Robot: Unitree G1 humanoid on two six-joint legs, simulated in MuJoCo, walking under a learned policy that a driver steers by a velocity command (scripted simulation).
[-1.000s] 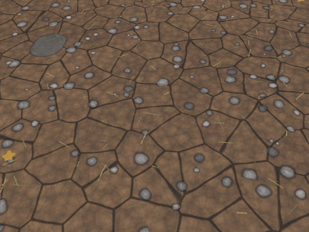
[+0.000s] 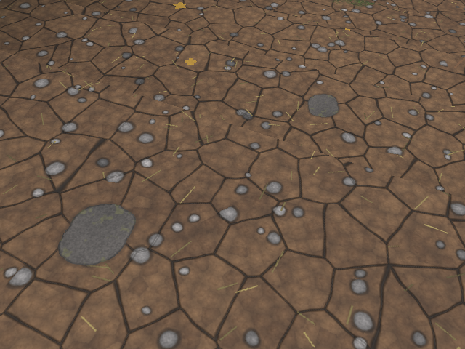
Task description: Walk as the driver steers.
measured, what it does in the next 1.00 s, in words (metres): walks ahead, turning right: right foot, then left foot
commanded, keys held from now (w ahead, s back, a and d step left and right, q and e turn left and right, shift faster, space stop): w+e+shift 1.00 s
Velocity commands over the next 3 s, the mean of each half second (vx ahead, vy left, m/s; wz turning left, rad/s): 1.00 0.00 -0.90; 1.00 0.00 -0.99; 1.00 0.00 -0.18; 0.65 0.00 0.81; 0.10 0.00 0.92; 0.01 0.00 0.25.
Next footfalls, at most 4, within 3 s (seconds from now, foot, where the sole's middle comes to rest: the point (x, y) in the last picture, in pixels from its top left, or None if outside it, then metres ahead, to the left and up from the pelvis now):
0.20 right None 0.39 -0.07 -0.78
0.60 left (243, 246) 0.83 -0.04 -0.78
1.08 right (363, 211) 0.97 -0.47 -0.78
1.58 left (409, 169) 1.30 -0.78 -0.94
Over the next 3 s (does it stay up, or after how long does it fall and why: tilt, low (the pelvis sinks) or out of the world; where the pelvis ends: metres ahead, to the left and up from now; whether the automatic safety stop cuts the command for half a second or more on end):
stays up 1.50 -1.07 -0.18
